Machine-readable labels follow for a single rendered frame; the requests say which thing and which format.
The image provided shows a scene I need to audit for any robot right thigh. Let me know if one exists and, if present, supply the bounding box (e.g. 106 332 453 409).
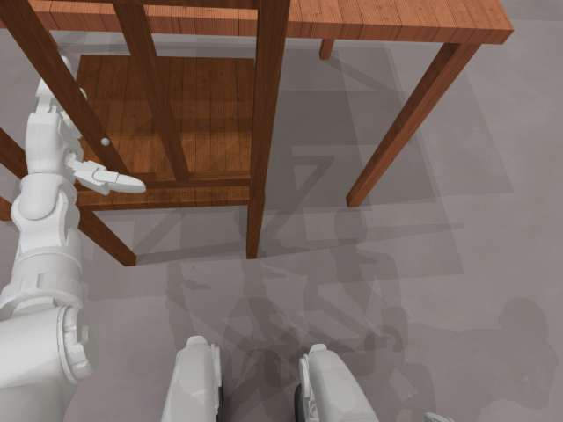
299 350 379 422

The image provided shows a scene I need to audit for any right robot shin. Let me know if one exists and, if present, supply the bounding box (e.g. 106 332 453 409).
303 344 338 422

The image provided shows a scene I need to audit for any table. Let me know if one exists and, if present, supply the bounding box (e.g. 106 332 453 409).
0 0 515 222

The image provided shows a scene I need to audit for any robot left upper arm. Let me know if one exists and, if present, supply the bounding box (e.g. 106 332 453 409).
0 305 99 422

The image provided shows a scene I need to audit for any chair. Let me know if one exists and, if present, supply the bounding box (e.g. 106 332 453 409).
0 0 291 266

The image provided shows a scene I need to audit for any left robot forearm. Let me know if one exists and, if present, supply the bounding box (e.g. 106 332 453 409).
0 172 84 322

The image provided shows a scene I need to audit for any left robot hand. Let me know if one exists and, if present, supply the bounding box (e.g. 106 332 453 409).
25 56 146 195

